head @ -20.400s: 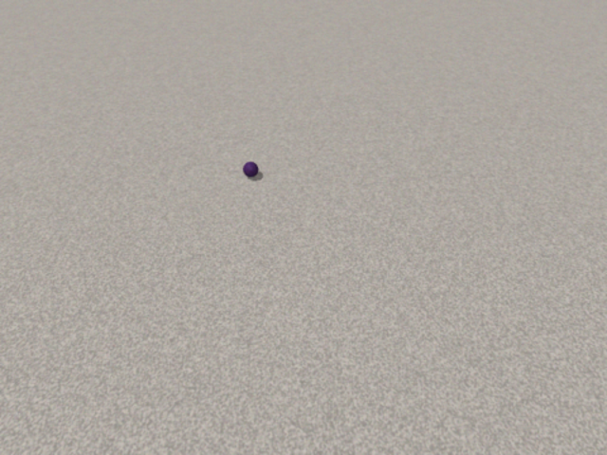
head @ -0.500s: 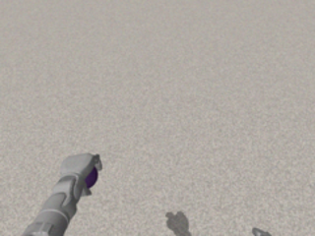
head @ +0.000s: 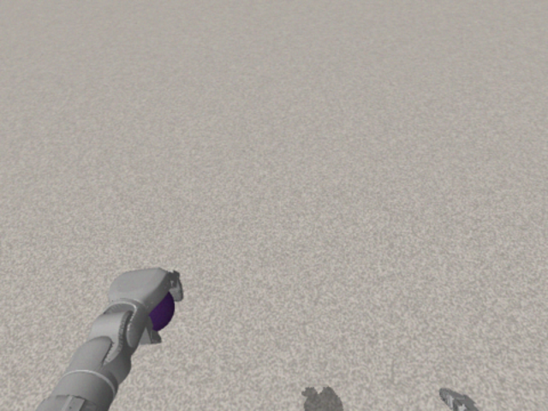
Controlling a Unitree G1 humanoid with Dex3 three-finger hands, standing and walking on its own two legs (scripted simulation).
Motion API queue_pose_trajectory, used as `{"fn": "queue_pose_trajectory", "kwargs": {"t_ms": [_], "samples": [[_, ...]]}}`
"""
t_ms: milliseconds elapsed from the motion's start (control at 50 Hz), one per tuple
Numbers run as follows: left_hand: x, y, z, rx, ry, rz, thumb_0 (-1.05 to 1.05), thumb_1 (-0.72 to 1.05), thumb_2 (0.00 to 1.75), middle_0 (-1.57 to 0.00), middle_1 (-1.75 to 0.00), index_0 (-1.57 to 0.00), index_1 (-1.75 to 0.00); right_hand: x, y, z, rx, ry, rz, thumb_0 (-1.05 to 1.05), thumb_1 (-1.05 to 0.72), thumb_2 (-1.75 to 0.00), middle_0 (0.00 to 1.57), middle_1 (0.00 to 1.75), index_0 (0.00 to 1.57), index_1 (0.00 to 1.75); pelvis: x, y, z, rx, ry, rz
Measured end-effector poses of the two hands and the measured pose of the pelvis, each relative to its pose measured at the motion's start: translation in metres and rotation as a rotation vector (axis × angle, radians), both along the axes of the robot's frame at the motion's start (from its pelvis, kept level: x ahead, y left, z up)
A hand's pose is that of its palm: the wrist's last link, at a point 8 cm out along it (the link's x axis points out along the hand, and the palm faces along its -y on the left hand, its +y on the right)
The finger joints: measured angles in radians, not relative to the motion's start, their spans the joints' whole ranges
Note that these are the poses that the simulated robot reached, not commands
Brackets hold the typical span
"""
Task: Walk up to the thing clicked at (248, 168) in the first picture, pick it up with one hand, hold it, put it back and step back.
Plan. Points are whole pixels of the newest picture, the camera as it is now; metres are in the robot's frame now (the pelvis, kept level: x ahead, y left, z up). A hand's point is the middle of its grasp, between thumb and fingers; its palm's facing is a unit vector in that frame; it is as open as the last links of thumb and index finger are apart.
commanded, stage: hold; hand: left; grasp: from above
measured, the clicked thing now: (150, 308) +0.32 +0.23 -0.06
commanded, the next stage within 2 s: crouch in 1.36 s
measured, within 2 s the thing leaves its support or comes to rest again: neither
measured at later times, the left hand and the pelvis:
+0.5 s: hand (147, 323) +0.28 +0.22 -0.03, palm faces -0.44 -0.07 -0.89, open 9.2 cm; pelvis -0.01 +0.00 +0.01, yaw +0 degrees
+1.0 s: hand (148, 326) +0.27 +0.22 -0.02, palm faces -0.45 -0.08 -0.89, open 9.2 cm; pelvis -0.01 +0.00 +0.01, yaw +0 degrees
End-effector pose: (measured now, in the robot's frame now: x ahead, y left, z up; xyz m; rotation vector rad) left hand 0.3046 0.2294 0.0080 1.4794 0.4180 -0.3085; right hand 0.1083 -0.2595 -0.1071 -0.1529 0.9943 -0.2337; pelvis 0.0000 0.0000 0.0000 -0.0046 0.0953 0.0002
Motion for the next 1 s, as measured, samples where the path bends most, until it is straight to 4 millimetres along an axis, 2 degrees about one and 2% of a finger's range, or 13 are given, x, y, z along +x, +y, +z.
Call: {"fn": "queue_pose_trajectory", "kwargs": {"t_ms": [400, 700, 1000], "samples": [[-0.020, -0.005, 0.017, -0.006, -0.002, -0.006, -0.01, -0.01, 0.65, -0.59, -0.72, -0.72, -0.74, 0.010, 0.006, 0.011, 0.018, -0.055, 0.028, 0.01, -0.91, -0.90, 0.20, 0.30, 0.20, 0.30, -0.011, -0.003, 0.007, 0.006, -0.047, -0.001], [-0.026, -0.009, 0.028, -0.010, -0.011, -0.013, -0.01, -0.01, 0.65, -0.59, -0.72, -0.72, -0.74, 0.014, 0.008, 0.016, 0.025, -0.080, 0.027, 0.01, -0.91, -0.90, 0.20, 0.30, 0.20, 0.30, -0.014, -0.004, 0.011, 0.009, -0.072, -0.005], [-0.028, -0.011, 0.025, -0.014, 0.006, -0.016, -0.01, -0.01, 0.66, -0.59, -0.72, -0.72, -0.74, 0.018, 0.008, 0.017, 0.026, -0.078, 0.033, 0.01, -0.91, -0.90, 0.20, 0.30, 0.20, 0.30, -0.013, -0.005, 0.013, 0.010, -0.076, -0.003]]}}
